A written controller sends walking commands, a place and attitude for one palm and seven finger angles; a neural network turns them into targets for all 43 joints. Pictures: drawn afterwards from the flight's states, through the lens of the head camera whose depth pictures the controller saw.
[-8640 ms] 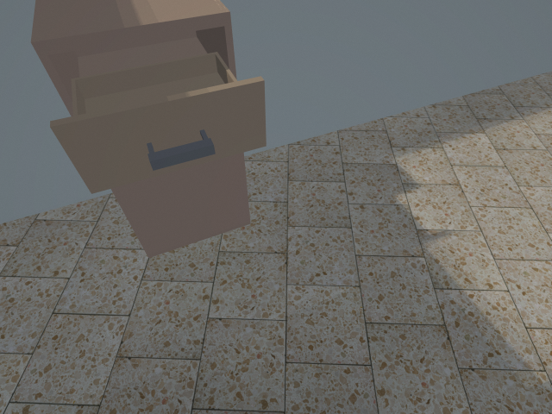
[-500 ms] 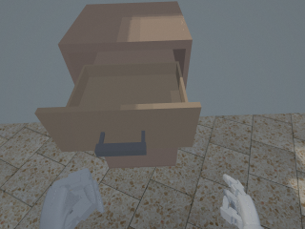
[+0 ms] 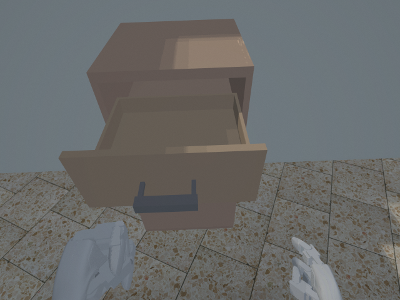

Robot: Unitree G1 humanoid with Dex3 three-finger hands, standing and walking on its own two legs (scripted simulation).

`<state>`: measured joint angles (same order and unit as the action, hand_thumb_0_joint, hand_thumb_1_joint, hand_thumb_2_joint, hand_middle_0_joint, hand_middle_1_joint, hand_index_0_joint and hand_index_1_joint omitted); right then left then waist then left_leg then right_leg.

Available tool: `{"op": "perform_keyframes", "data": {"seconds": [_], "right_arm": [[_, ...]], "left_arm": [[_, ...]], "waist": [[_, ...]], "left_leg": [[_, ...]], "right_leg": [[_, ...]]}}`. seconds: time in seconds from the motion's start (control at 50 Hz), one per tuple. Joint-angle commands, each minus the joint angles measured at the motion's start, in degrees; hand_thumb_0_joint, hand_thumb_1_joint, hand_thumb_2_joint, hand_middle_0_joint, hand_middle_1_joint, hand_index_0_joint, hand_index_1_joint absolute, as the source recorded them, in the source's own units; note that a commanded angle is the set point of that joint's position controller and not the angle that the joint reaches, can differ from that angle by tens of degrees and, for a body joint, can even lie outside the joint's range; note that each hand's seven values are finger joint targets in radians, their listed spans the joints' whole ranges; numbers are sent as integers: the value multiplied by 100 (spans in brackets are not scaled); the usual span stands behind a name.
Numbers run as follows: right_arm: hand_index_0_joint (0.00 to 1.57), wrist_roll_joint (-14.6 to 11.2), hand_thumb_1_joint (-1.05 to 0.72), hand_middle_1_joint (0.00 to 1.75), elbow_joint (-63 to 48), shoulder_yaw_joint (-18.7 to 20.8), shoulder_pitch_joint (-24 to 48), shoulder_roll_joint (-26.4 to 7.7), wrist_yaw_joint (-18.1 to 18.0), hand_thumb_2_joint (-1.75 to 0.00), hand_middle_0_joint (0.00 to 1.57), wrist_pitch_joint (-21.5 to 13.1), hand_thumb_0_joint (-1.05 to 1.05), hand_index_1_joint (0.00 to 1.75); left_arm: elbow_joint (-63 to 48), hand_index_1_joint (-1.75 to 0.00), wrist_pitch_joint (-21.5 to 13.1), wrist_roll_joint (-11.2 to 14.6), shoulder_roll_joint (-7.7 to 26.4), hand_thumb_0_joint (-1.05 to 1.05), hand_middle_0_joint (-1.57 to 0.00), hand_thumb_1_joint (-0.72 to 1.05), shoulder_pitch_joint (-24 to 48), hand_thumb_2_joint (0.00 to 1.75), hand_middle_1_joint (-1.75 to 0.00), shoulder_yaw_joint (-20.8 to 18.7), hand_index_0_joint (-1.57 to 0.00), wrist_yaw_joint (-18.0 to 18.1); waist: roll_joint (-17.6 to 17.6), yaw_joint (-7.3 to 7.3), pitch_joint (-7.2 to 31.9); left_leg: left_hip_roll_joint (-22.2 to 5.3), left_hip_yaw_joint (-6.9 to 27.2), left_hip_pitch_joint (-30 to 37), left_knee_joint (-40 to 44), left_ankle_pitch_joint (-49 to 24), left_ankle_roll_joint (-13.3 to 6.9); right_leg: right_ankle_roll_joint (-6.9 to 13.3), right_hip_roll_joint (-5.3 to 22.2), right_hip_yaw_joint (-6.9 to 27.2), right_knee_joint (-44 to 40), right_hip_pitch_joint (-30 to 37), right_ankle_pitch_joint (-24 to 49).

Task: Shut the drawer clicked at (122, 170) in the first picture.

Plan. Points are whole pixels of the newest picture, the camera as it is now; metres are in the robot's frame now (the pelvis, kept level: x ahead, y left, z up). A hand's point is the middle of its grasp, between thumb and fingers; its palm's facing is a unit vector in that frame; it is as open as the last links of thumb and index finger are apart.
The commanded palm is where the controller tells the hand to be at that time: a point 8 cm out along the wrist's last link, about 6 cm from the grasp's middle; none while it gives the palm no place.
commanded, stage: raise the hand and make a fist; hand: left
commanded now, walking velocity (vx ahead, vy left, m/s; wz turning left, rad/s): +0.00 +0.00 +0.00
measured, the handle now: (167, 194) +0.33 +0.10 +0.05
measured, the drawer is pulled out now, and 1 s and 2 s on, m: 0.30 0.30 0.30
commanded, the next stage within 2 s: bring the fist close to the handle in 0.20 s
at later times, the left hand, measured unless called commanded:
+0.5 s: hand (149, 256) +0.16 +0.09 +0.13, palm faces +0.06 -1.00 +0.00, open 3.3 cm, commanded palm +0.12 +0.14 +0.13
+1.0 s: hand (171, 248) +0.20 +0.07 +0.08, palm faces +0.05 -1.00 +0.01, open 3.3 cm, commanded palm +0.17 +0.12 +0.08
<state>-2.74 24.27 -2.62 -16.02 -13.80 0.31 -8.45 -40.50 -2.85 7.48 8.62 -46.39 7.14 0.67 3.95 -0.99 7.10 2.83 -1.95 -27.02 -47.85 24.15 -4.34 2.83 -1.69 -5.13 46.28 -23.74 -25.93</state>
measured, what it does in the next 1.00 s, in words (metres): stands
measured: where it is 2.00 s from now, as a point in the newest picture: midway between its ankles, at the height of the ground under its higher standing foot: outside the picture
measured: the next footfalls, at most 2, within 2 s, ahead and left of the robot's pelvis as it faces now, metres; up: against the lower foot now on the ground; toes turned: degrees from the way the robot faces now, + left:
none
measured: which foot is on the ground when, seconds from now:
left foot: down 0.00-1.00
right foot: down 0.00-1.00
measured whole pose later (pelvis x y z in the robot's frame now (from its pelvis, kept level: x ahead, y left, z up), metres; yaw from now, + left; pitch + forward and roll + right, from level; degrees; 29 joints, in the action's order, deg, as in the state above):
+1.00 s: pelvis +0.01 -0.03 -0.01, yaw +0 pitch +9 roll +0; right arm -0.6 24.0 -2.1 -16.2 -14.6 1.5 -6.4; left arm -21.3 -13.6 5.3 5.3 -35.2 9.7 5.1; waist 2.9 1.0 7.5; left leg 1.5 -1.3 -35.6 -53.2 26.5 -2.0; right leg 5.3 -2.8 -6.0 52.4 -32.7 -28.9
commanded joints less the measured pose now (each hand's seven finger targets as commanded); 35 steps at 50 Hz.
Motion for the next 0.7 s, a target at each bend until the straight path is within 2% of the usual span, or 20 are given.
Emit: {"op": "perform_keyframes", "data": {"seconds": [0.0,0.04,0.1,0.14,0.18,0.22,0.24,0.26,0.32,0.34,0.4,0.44,0.48,0.5,0.54,0.62,0.64,0.66,0.68], "right_arm": [[20,-32,-90,30,-1104,233,815,-503,-31,-90,20,-425,0,30],[20,-33,-90,30,-1068,243,831,-499,-39,-90,20,-489,0,30],[20,-21,-90,30,-1049,236,811,-507,-24,-90,20,-510,0,30],[20,-33,-90,30,-1022,242,799,-527,-20,-90,20,-498,0,30],[20,-27,-90,30,-1043,225,797,-528,-16,-90,20,-493,0,30],[20,-17,-90,30,-1045,216,796,-518,-24,-90,20,-469,0,30],[20,-39,-90,30,-1037,237,840,-514,-31,-90,20,-473,0,30],[20,-27,-90,30,-1059,217,820,-504,-24,-90,20,-469,0,30],[20,-12,-90,30,-1017,217,793,-498,-18,-90,20,-452,0,30],[20,-17,-90,30,-993,226,795,-519,-26,-90,20,-445,0,30],[20,23,-90,30,-1029,226,738,-544,-19,-90,20,-437,0,30],[20,40,-90,30,-986,245,717,-560,-28,-90,20,-429,0,30],[20,50,-90,30,-996,258,681,-528,-24,-90,20,-398,0,30],[20,53,-90,30,-989,249,675,-530,-14,-90,20,-385,0,30],[20,52,-90,30,-942,268,667,-530,-14,-90,20,-368,0,30],[20,61,-90,30,-960,252,647,-570,-1,-90,20,-386,0,30],[20,58,-90,30,-932,269,620,-603,-3,-90,20,-397,0,30],[20,77,-90,30,-968,270,615,-595,5,-90,20,-406,0,30],[20,80,-90,30,-973,279,553,-597,11,-90,20,-401,0,30]], "left_arm": [[-1396,-160,-511,25,200,0,-140,90,32,90,-160,-160,-140,87],[-1421,-160,-590,53,278,0,-140,90,91,90,-160,-255,-140,107],[-1292,-160,-621,85,187,0,-140,90,-10,90,-160,-163,-140,66],[-1189,-160,-577,41,267,0,-140,90,106,90,-160,-197,-140,49],[-1160,-160,-536,52,196,0,-140,90,136,90,-160,-132,-140,26],[-1149,-160,-500,61,239,0,-140,90,136,90,-160,-194,-140,18],[-1185,-160,-489,59,346,0,-140,90,131,90,-160,-303,-140,29],[-1213,-160,-487,40,251,0,-140,90,103,90,-160,-200,-140,21],[-932,-160,-489,90,109,0,-140,90,88,90,-160,-158,-140,27],[-878,-160,-500,107,165,0,-140,90,231,90,-160,-225,-140,42],[-717,-160,-615,65,-1,0,-140,90,335,90,-160,-24,-140,47],[-652,-160,-704,28,235,0,-140,90,452,90,-160,-250,-140,94],[-513,-160,-793,13,186,0,-140,90,317,90,-160,-279,-140,96],[-482,-160,-852,31,142,0,-140,90,378,90,-160,-238,-140,75],[-396,-160,-955,54,245,0,-140,90,395,90,-160,-381,-140,78],[-179,-160,-1147,83,10,0,-140,90,743,90,-160,-109,-140,46],[-163,-160,-1190,55,115,0,-140,90,848,90,-160,-156,-140,74],[-131,-160,-1219,22,-22,0,-140,90,824,90,-160,0,-140,80],[-26,-160,-1236,0,-73,0,-140,90,792,90,-160,42,-140,103]], "waist": [[-417,-12,-70],[-363,-43,-69],[-402,-10,-43],[-379,10,-127],[-397,24,-93],[-554,4,-47],[-453,-33,-63],[-361,-21,-18],[-563,19,-87],[-598,37,-134],[-671,91,-98],[-522,47,7],[-692,41,218],[-662,74,238],[-584,41,280],[-507,169,109],[-439,169,133],[-404,185,222],[-568,181,308]], "left_leg": [[-389,638,330,912,-863,188],[-370,620,302,878,-860,180],[-335,544,251,784,-896,148],[-323,559,210,782,-868,144],[-309,535,208,764,-871,134],[-293,502,188,734,-931,121],[-294,496,190,732,-947,129],[-292,480,255,740,-1003,127],[-280,458,200,659,-1079,123],[-271,482,138,646,-1025,127],[-245,457,97,564,-1009,118],[-221,450,40,510,-1021,127],[-222,413,33,422,-1152,122],[-210,397,-4,366,-1161,129],[-206,392,-85,342,-1208,146],[-205,409,-190,260,-1030,146],[-203,425,-201,248,-1019,144],[-206,409,-168,216,-1020,141],[-210,426,-185,207,-1077,135]], "right_leg": [[-129,70,70,-740,-398,703],[-111,61,119,-781,-352,714],[-138,96,208,-846,-313,834],[-130,99,233,-879,-328,834],[-144,123,270,-895,-298,858],[-164,142,325,-940,-208,962],[-146,135,338,-955,-181,962],[-144,139,314,-916,-182,1032],[-188,145,348,-929,-210,1245],[-189,137,372,-960,-243,1200],[-220,159,427,-915,-298,1230],[-208,174,508,-901,-244,1272],[-255,207,581,-839,-148,1595],[-300,247,650,-843,-136,1762],[-288,243,648,-781,-77,1912],[-303,251,662,-759,-356,1628],[-269,234,674,-756,-375,1522],[-275,243,671,-714,-405,1507],[-266,223,608,-643,-389,1581]]}}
